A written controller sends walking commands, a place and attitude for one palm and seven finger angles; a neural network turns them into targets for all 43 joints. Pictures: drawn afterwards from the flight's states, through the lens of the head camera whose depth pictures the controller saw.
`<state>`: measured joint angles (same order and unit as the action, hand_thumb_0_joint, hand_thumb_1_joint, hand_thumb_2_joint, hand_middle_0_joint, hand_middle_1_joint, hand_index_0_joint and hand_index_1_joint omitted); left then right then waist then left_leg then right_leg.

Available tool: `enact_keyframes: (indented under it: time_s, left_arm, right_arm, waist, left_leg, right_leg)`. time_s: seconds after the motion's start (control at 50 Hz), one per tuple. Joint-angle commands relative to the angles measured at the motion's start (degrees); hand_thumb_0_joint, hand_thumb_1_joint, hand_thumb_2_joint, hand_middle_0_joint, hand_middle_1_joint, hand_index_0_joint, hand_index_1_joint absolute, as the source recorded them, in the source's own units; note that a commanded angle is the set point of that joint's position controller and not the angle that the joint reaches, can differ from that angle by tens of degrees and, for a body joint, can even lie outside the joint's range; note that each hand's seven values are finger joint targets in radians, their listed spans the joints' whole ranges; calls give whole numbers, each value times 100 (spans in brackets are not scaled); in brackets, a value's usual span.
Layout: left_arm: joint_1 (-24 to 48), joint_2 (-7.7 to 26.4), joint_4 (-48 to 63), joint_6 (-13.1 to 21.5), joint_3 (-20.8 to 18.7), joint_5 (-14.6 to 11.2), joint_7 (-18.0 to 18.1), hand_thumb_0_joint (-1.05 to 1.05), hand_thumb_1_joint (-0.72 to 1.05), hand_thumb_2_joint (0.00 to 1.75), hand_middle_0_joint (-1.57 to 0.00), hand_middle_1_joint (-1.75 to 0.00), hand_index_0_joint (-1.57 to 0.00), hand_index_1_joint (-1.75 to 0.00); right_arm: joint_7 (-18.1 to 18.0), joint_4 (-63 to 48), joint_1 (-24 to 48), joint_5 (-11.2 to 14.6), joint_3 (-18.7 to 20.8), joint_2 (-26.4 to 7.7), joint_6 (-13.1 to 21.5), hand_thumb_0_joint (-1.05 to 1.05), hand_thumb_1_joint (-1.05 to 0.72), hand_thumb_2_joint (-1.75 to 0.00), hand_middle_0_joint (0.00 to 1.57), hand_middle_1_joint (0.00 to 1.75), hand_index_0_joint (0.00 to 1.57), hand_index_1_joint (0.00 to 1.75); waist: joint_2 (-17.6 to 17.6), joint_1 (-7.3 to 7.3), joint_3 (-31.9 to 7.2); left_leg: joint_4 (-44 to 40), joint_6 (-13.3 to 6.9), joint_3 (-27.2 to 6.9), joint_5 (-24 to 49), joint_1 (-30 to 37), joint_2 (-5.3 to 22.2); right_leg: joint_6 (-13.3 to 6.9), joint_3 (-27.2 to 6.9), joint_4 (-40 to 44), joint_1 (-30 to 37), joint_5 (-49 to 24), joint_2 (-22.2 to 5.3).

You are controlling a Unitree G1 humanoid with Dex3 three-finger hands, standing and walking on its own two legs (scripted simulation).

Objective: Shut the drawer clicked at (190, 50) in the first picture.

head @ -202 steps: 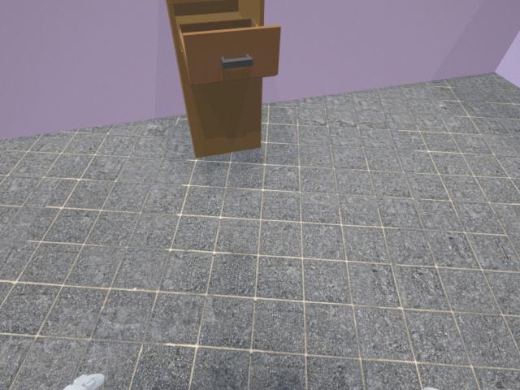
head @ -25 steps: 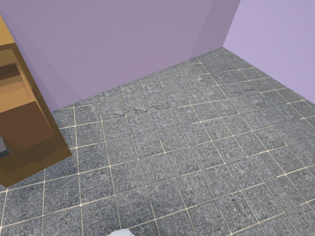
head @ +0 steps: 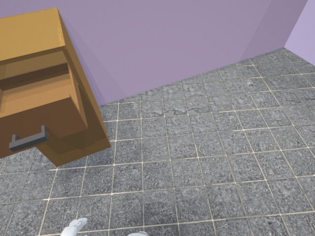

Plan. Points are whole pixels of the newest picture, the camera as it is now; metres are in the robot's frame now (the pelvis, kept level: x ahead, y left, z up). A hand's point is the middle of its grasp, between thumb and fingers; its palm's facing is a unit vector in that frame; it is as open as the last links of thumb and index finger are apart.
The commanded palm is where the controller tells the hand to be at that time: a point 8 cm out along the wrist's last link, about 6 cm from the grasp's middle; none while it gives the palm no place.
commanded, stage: turn to face it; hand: left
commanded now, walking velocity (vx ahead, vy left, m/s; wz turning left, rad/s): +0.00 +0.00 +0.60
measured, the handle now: (29, 136) +0.42 +0.45 -0.05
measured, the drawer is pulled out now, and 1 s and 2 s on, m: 0.30 0.30 0.30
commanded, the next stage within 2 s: take the last steps up to it in 0.52 s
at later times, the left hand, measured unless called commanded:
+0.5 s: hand out of the picture -0.09 +0.23 -0.18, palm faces +0.35 -0.90 -0.25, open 7.4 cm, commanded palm none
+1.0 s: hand out of the picture -0.02 +0.20 -0.14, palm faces +0.41 -0.88 -0.24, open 7.3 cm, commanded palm none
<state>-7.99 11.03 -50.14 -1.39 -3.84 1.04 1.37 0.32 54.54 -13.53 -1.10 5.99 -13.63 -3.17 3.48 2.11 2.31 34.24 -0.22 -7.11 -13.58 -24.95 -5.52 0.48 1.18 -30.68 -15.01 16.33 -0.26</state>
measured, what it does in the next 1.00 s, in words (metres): steps on the spot, turning left: left foot, then right foot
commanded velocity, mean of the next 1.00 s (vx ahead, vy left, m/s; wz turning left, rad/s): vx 0.12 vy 0.00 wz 0.26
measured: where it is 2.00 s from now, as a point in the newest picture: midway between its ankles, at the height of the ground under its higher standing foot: outside the picture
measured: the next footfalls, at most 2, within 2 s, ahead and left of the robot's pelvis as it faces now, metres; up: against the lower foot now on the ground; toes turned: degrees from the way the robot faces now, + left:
left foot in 0.42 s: -0.02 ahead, +0.13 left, +0.00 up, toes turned +21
right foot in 0.92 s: +0.05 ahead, -0.07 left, +0.00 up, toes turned +16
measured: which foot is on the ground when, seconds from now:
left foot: up 0.00-0.40, down 0.42-0.92, up 0.94-1.00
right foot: down 0.00-0.42, up 0.44-0.90, down 0.92-1.00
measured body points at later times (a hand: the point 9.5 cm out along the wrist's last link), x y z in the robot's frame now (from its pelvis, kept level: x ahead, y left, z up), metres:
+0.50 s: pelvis -0.03 +0.03 +0.00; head +0.00 +0.06 +0.44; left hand -0.11 +0.28 -0.16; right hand +0.19 -0.17 -0.12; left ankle -0.06 +0.12 -0.73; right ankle -0.01 -0.12 -0.69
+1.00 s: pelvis +0.00 +0.00 +0.01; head -0.01 -0.03 +0.46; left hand -0.05 +0.24 -0.12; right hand +0.05 -0.23 -0.17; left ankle -0.05 +0.12 -0.69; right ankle +0.02 -0.08 -0.73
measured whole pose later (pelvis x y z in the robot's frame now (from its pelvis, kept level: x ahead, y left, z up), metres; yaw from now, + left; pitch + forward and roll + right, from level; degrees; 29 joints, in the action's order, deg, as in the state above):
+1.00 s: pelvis +0.00 +0.00 +0.01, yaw +22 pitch -2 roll +1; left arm -15.8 8.4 -56.7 1.6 -2.0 1.7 0.0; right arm 0.2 62.8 -21.3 -1.6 3.5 -11.6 -1.8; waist 2.9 0.7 -0.5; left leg 47.5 -1.7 0.3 -23.9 -19.1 -1.2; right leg -2.5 5.9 -29.7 -9.7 17.7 -1.3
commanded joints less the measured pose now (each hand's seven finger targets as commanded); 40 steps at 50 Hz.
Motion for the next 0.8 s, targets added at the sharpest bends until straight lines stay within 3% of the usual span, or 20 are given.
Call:
enact_keyframes:
  time_s: [0.0, 0.04, 0.08, 0.14, 0.24, 0.3, 0.34, 0.36, 0.38, 0.4, 0.42, 0.44, 0.46, 0.5, 0.52, 0.56, 0.62, 0.7, 0.74, 0.78]
  left_arm:
    - [97, 1111, 553, 155, -194, 7, 136, 0, 90, 90, -20, -30, -20, -30]
    - [325, 906, 579, 171, -102, -15, 105, 0, 90, 90, -20, -30, -20, -30]
    - [-57, 864, 450, 231, -82, -3, 89, 0, 90, 90, -20, -30, -20, -30]
    - [-630, 989, 259, 216, -108, 15, 83, 0, 90, 90, -20, -30, -20, -30]
    - [-1022, 1231, 99, 163, -152, 68, 53, 0, 90, 90, -20, -30, -20, -30]
    - [-1017, 1374, 58, 132, -202, 81, 43, 0, 90, 90, -20, -30, -20, -30]
    - [-956, 1381, -14, 112, -215, 74, 33, 0, 90, 90, -20, -30, -20, -30]
    - [-909, 1361, -20, 102, -216, 36, 24, 0, 90, 90, -20, -30, -20, -30]
    - [-878, 1266, 0, 84, -193, -21, 12, 0, 90, 90, -20, -30, -20, -30]
    - [-871, 922, 174, 70, -140, -70, -22, 0, 90, 90, -20, -30, -20, -30]
    - [-581, 689, 327, 28, -2, -39, -1, 0, 90, 90, -20, -30, -20, -30]
    - [-444, 835, 336, -28, -23, -16, 33, 0, 90, 90, -20, -30, -20, -30]
    - [-329, 742, 171, -62, -38, -2, 43, 0, 90, 90, -20, -30, -20, -30]
    - [-451, 827, -26, -84, -85, -16, -12, 0, 90, 90, -20, -30, -20, -30]
    - [-586, 810, -108, -93, -90, -17, -31, 0, 90, 90, -20, -30, -20, -30]
    - [-749, 797, -214, -94, -80, -15, -52, 0, 90, 90, -20, -30, -20, -30]
    - [-712, 700, -252, -102, -45, -18, -36, 0, 90, 90, -20, -30, -20, -30]
    - [-420, 614, -190, -36, 4, 28, -102, 0, 90, 90, -20, -30, -20, -30]
    - [-215, 595, -108, 23, 24, 44, -140, 0, 90, 90, -20, -30, -20, -30]
    - [-229, 490, -113, 73, 53, 44, -171, 0, 90, 90, -20, -30, -20, -30]
  right_arm:
    - [59, -603, 118, -48, 154, -627, 57, 0, -90, -90, 20, 30, 20, 30]
    - [110, -448, -71, -25, 128, -526, 1, 0, -90, -90, 20, 30, 20, 30]
    - [124, -470, 49, -13, 69, -431, 3, 0, -90, -90, 20, 30, 20, 30]
    - [123, -567, 451, 1, 11, -387, -13, 0, -90, -90, 20, 30, 20, 30]
    - [124, -688, 951, 28, -96, -338, -8, 0, -90, -90, 20, 30, 20, 30]
    - [106, -690, 946, 60, -160, -322, 51, 0, -90, -90, 20, 30, 20, 30]
    - [83, -620, 766, 69, -164, -350, 95, 0, -90, -90, 20, 30, 20, 30]
    - [70, -571, 568, 52, -162, -435, 136, 0, -90, -90, 20, 30, 20, 30]
    - [60, -477, 247, 27, -102, -697, 194, 0, -90, -90, 20, 30, 20, 30]
    - [19, -441, -93, -17, 50, -1334, 269, 0, -90, -90, 20, 30, 20, 30]
    - [-33, -352, -359, 49, 109, -1657, 224, 0, -90, -90, 20, 30, 20, 30]
    - [-47, -316, -341, 34, 51, -1510, 183, 0, -90, -90, 20, 30, 20, 30]
    - [-114, -301, -114, 11, -11, -1242, 232, 0, -90, -90, 20, 30, 20, 30]
    - [-147, -441, 464, 8, -108, -1005, 226, 0, -90, -90, 20, 30, 20, 30]
    - [-145, -450, 560, 19, -143, -922, 247, 0, -90, -90, 20, 30, 20, 30]
    - [-143, -434, 519, 43, -162, -877, 285, 0, -90, -90, 20, 30, 20, 30]
    - [-143, -337, 283, 37, -170, -788, 304, 0, -90, -90, 20, 30, 20, 30]
    - [-131, -163, -102, -6, -153, -725, 347, 0, -90, -90, 20, 30, 20, 30]
    - [-126, -76, -247, -30, -131, -725, 369, 0, -90, -90, 20, 30, 20, 30]
    - [-126, -12, -273, -48, -122, -711, 384, 0, -90, -90, 20, 30, 20, 30]
  waist:
    - [-1290, -17, -112]
    - [-1136, 148, 47]
    - [-1264, -9, 48]
    - [-1257, -288, -73]
    - [-1509, -493, -118]
    - [-1761, -523, -338]
    - [-1689, -418, -451]
    - [-1567, -282, -556]
    - [-985, -83, -809]
    - [721, 123, -1166]
    - [1293, 242, -1122]
    - [594, 217, -943]
    - [873, 147, -671]
    - [734, -86, -238]
    - [733, -190, -173]
    - [516, -246, -263]
    - [460, -196, -338]
    - [448, -32, -128]
    - [448, 40, 31]
    - [430, 14, 154]
  left_leg:
    - [3045, 252, 160, -1182, -1001, 464]
    - [3549, 372, 462, -770, -920, 615]
    - [3470, 466, 630, -712, -1047, 656]
    - [2954, 525, 813, -877, -1023, 704]
    - [1860, 470, 1080, -1208, -411, 704]
    - [1040, 361, 1259, -1244, 115, 624]
    - [234, 293, 1366, -872, 657, 572]
    - [-468, 243, 1370, -306, 1117, 563]
    - [-1168, 126, 1159, 672, 2083, 826]
    - [-1299, -467, -617, 2702, 3256, 2273]
    - [-1211, -1165, -1254, 4876, 3141, 3059]
    - [-1081, -1274, -588, 4450, 2781, 3005]
    - [-1271, -1131, -526, 4193, 2332, 2598]
    - [-1370, -943, -152, 3605, 1881, 2176]
    - [-1435, -853, -10, 3444, 1805, 1999]
    - [-1526, -780, 139, 3244, 1860, 1853]
    - [-1678, -873, -35, 2572, 1979, 1875]
    - [-2143, -1031, -559, 159, 1959, 1947]
    - [-2287, -1104, -824, -675, 1874, 1990]
    - [-2361, -1088, -915, -1293, 1516, 1968]
  right_leg:
    - [-818, -1421, 1828, 126, -319, -2270]
    - [-658, -614, 1442, 105, -1284, -1816]
    - [-648, -171, 1160, 583, -2318, -1738]
    - [-686, -9, 995, 1116, -2802, -1830]
    - [-751, 110, 808, 1112, -3174, -1988]
    - [-733, 207, 566, 1180, -3430, -2018]
    - [-578, 325, 276, 1068, -3313, -1971]
    - [-379, 529, -55, 915, -3174, -1850]
    - [-109, 754, -779, 389, -2707, -1702]
    - [321, 998, -2018, -1106, -84, -966]
    - [443, 495, -2806, -1713, 2238, -662]
    - [333, 162, -3147, -1526, 2024, -782]
    - [361, 20, -3250, -1555, 1721, -770]
    - [383, -44, -3488, -1514, 1045, -731]
    - [408, 5, -3501, -1430, 817, -682]
    - [449, 54, -3439, -1359, 521, -619]
    - [479, 37, -3016, -1273, 460, -560]
    - [378, 80, -2327, -1376, 654, -495]
    - [296, 101, -1791, -1298, 818, -468]
    - [218, 193, -1270, -909, 897, -402]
